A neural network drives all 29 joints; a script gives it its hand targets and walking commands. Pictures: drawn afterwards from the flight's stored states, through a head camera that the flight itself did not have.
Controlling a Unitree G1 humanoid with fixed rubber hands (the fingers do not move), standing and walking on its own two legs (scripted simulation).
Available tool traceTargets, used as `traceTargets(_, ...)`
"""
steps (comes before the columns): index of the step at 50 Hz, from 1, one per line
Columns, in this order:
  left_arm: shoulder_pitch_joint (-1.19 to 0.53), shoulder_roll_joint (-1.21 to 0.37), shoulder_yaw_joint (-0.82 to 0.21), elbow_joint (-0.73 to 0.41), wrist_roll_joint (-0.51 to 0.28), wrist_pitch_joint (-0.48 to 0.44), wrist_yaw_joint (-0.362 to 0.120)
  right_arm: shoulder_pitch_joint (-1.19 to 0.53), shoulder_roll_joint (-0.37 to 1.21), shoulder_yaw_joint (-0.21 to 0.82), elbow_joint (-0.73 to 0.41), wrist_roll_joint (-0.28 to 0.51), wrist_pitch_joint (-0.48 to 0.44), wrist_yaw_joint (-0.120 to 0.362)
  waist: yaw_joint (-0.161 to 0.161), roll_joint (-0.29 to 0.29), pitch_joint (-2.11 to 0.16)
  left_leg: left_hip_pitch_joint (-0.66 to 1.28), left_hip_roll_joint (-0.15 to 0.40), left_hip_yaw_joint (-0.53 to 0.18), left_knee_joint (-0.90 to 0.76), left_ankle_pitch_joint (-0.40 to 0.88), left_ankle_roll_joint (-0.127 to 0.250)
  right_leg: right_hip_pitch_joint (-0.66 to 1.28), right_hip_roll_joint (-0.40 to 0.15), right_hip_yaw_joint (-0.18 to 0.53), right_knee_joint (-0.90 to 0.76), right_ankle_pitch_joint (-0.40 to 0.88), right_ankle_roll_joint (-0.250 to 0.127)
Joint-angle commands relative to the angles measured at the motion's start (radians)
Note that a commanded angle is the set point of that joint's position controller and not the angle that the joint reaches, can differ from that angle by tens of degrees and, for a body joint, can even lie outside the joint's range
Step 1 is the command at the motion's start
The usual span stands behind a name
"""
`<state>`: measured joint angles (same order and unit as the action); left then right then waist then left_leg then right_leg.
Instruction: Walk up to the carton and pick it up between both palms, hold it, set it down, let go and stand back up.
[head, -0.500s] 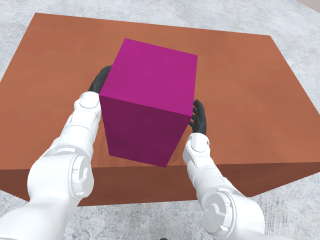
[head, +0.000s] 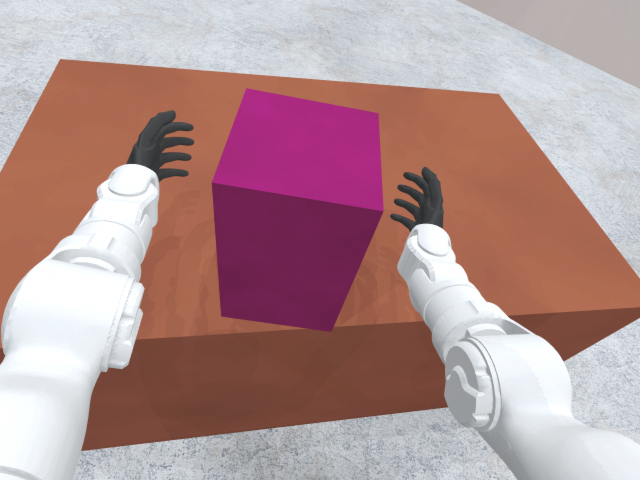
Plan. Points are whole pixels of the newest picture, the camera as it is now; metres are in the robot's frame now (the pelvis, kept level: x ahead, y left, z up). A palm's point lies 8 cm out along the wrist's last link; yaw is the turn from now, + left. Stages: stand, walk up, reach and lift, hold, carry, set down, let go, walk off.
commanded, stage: set down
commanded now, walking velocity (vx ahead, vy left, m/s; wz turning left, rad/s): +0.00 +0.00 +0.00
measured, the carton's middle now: (293, 223) +0.46 -0.03 +0.04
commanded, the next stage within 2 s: none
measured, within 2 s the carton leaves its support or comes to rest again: neither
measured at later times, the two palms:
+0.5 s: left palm (183, 107) +0.52 +0.10 +0.19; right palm (455, 177) +0.42 -0.22 +0.17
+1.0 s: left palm (120, 111) +0.49 +0.16 +0.20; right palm (448, 160) +0.40 -0.18 +0.21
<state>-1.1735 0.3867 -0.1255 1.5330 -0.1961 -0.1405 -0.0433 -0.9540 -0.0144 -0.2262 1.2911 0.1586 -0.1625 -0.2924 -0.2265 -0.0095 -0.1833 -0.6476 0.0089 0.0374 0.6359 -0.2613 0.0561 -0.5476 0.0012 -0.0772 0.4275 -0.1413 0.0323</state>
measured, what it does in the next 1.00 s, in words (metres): stands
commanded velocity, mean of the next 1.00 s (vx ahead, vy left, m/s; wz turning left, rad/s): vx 0.00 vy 0.00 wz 0.00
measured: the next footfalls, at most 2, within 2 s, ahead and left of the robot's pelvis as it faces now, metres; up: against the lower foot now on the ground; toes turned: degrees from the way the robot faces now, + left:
none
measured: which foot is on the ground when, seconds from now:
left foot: down 0.00-1.00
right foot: down 0.00-1.00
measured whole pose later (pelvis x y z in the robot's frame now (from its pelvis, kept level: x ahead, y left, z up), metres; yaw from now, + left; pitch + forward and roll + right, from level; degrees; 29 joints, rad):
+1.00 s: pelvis +0.00 -0.02 +0.02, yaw +0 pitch +5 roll -3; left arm -1.17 0.53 -0.11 1.18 -0.24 0.29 -0.13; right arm -0.98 -0.02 -0.07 0.83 0.35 0.32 -0.42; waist -0.22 -0.09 -0.07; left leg -0.35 0.01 0.05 0.46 -0.20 0.05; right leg -0.27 0.01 -0.05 0.28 -0.09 0.01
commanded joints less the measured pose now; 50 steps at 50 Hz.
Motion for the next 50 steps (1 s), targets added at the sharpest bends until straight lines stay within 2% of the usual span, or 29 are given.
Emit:
traceTargets(1, -0.572, -0.006, -0.196, -0.038, -0.197, -0.006, -0.002, -0.577, -0.140, 0.006, -0.270, -0.018, 0.074, 0.015, -0.058, 0.200, -0.491, 0.333, 0.084, -0.142, -0.178, -0.098, -0.117, -0.032, 0.014, -0.055, 0.072, 0.038, -0.044)
traceTargets(4, -0.604, 0.009, -0.222, -0.048, -0.245, -0.011, -0.004, -0.606, -0.156, -0.013, -0.277, -0.060, 0.095, 0.015, -0.078, 0.183, -0.643, 0.409, 0.086, -0.156, -0.141, -0.018, -0.127, -0.074, 0.019, -0.058, 0.083, 0.065, -0.040)
traceTargets(8, -0.611, 0.089, -0.167, -0.022, -0.183, 0.025, -0.004, -0.566, -0.170, -0.010, -0.171, -0.062, 0.156, 0.008, -0.076, 0.182, -0.592, 0.450, 0.073, -0.150, -0.158, 0.015, -0.119, -0.009, 0.019, -0.043, 0.049, 0.092, -0.048)
traceTargets(11, -0.623, 0.124, -0.118, -0.057, -0.131, 0.052, 0.003, -0.527, -0.150, -0.012, -0.174, -0.038, 0.184, -0.006, -0.059, 0.216, -0.567, 0.463, 0.056, -0.116, -0.171, 0.075, -0.113, 0.045, 0.016, -0.025, 0.007, 0.111, -0.061)
traceTargets(15, -0.660, 0.151, -0.042, -0.159, -0.075, 0.074, 0.010, -0.519, -0.117, -0.008, -0.276, -0.013, 0.191, -0.020, -0.027, 0.257, -0.620, 0.518, 0.024, -0.056, -0.131, 0.256, -0.109, 0.123, 0.019, -0.008, -0.026, 0.190, -0.073)
traceTargets(18, -0.656, 0.177, 0.013, -0.183, -0.048, 0.105, 0.004, -0.539, -0.096, 0.024, -0.353, 0.015, 0.218, -0.032, -0.008, 0.220, -0.602, 0.487, -0.003, -0.030, -0.129, 0.294, -0.091, 0.248, 0.011, 0.011, -0.024, 0.276, -0.059)
traceTargets(22, -0.584, 0.183, 0.051, -0.171, -0.037, 0.152, -0.021, -0.539, -0.064, 0.088, -0.438, 0.053, 0.261, -0.057, 0.001, 0.123, -0.551, 0.363, -0.029, -0.020, -0.186, 0.254, -0.045, 0.451, -0.012, 0.051, -0.017, 0.421, -0.021)
traceTargets(25, -0.539, 0.182, 0.060, -0.195, -0.036, 0.176, -0.043, -0.517, -0.052, 0.124, -0.500, 0.070, 0.277, -0.079, -0.006, 0.073, -0.565, 0.318, -0.034, -0.021, -0.222, 0.270, -0.028, 0.559, -0.020, 0.066, -0.007, 0.558, 0.006)
traceTargets(28, -0.533, 0.190, 0.056, -0.243, -0.037, 0.199, -0.059, -0.497, -0.063, 0.140, -0.527, 0.080, 0.286, -0.093, -0.023, 0.065, -0.571, 0.400, -0.029, -0.019, -0.212, 0.334, -0.038, 0.542, -0.007, 0.050, -0.020, 0.621, 0.007)
traceTargets(31, -0.555, 0.210, 0.049, -0.299, -0.038, 0.227, -0.067, -0.488, -0.087, 0.140, -0.529, 0.089, 0.303, -0.102, -0.042, 0.089, -0.554, 0.510, -0.017, -0.017, -0.193, 0.385, -0.059, 0.474, 0.008, 0.028, -0.046, 0.619, -0.006)
traceTargets(34, -0.593, 0.225, 0.037, -0.356, -0.044, 0.261, -0.069, -0.495, -0.111, 0.127, -0.532, 0.103, 0.326, -0.109, -0.057, 0.150, -0.540, 0.594, -0.005, -0.015, -0.178, 0.417, -0.086, 0.409, 0.017, 0.012, -0.068, 0.587, -0.025)
traceTargets(35, -0.453, 0.250, 0.137, -0.502, -0.033, 0.277, -0.074, -0.409, -0.072, 0.194, -0.726, 0.146, 0.330, -0.121, 0.024, 0.068, -0.625, 0.571, -0.030, 0.010, -0.157, 0.506, -0.059, 0.581, 0.025, 0.041, -0.073, 0.700, -0.012)
traceTargets(36, -0.434, 0.262, 0.131, -0.479, -0.023, 0.305, -0.083, -0.383, -0.073, 0.191, -0.716, 0.139, 0.352, -0.134, -0.011, 0.065, -0.601, 0.460, -0.039, 0.012, -0.184, 0.459, -0.056, 0.693, 0.011, 0.055, -0.047, 0.775, -0.003)
traceTargets(37, -0.419, 0.279, 0.153, -0.523, -0.012, 0.325, -0.084, -0.389, -0.081, 0.193, -0.753, 0.141, 0.368, -0.138, 0.016, 0.071, -0.601, 0.382, -0.042, 0.015, -0.220, 0.419, -0.052, 0.767, 0.003, 0.064, -0.027, 0.792, 0.005)
traceTargets(38, -0.387, 0.276, 0.154, -0.553, 0.002, 0.347, -0.085, -0.348, -0.083, 0.197, -0.747, 0.154, 0.383, -0.140, 0.017, 0.085, -0.570, 0.384, -0.037, 0.010, -0.239, 0.414, -0.056, 0.785, 0.007, 0.059, -0.025, 0.789, 0.005)
traceTargets(39, -0.439, 0.286, 0.140, -0.524, 0.000, 0.369, -0.087, -0.392, -0.092, 0.189, -0.705, 0.155, 0.407, -0.139, 0.013, 0.111, -0.502, 0.396, -0.031, 0.007, -0.248, 0.369, -0.064, 0.714, 0.009, 0.048, -0.042, 0.689, -0.002)
traceTargets(41, -0.446, 0.262, 0.114, -0.466, 0.006, 0.404, -0.101, -0.374, -0.110, 0.173, -0.603, 0.169, 0.452, -0.134, -0.004, 0.161, -0.324, 0.477, -0.014, -0.001, -0.258, 0.293, -0.081, 0.550, 0.021, 0.029, -0.101, 0.473, -0.032)
traceTargets(43, -0.480, 0.238, 0.080, -0.471, -0.010, 0.413, -0.105, -0.386, -0.126, 0.158, -0.576, 0.182, 0.470, -0.130, -0.002, 0.222, -0.244, 0.529, 0.008, -0.007, -0.261, 0.215, -0.099, 0.420, 0.028, 0.012, -0.134, 0.297, -0.062)
traceTargets(44, -0.497, 0.221, 0.053, -0.490, -0.026, 0.406, -0.101, -0.394, -0.129, 0.151, -0.575, 0.188, 0.469, -0.128, -0.006, 0.258, -0.241, 0.541, 0.020, -0.014, -0.260, 0.188, -0.107, 0.385, 0.030, 0.006, -0.136, 0.248, -0.075)
traceTargets(46, -0.525, 0.190, 0.007, -0.559, -0.064, 0.383, -0.085, -0.414, -0.138, 0.131, -0.623, 0.188, 0.448, -0.121, -0.008, 0.314, -0.313, 0.589, 0.043, -0.029, -0.241, 0.197, -0.127, 0.343, 0.036, -0.012, -0.121, 0.223, -0.089)
traceTargets(47, -0.527, 0.187, 0.001, -0.593, -0.076, 0.373, -0.078, -0.418, -0.142, 0.126, -0.653, 0.186, 0.437, -0.116, -0.005, 0.322, -0.358, 0.621, 0.048, -0.035, -0.227, 0.221, -0.134, 0.337, 0.039, -0.019, -0.115, 0.231, -0.090)
traceTargets(50, -0.473, 0.196, 0.012, -0.639, -0.087, 0.365, -0.070, -0.386, -0.149, 0.114, -0.707, 0.162, 0.422, -0.106, -0.007, 0.271, -0.438, 0.679, 0.051, -0.046, -0.200, 0.284, -0.132, 0.347, 0.047, -0.031, -0.102, 0.270, -0.081)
